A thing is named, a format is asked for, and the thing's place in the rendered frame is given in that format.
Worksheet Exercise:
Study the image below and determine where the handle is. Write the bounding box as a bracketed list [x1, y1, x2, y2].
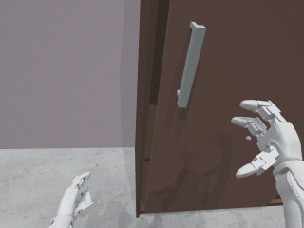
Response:
[177, 22, 206, 108]

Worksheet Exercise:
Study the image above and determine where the robot left hand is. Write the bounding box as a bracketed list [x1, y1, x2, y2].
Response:
[56, 171, 94, 221]

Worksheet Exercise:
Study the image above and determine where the right robot forearm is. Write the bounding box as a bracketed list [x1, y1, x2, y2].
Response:
[272, 160, 304, 228]

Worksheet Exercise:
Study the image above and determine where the wardrobe door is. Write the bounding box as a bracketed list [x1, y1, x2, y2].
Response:
[143, 0, 304, 214]
[274, 194, 282, 200]

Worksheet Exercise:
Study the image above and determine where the robot right hand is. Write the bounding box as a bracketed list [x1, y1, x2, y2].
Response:
[231, 100, 303, 179]

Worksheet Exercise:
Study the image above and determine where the left robot forearm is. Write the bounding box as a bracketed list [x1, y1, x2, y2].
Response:
[48, 214, 74, 228]

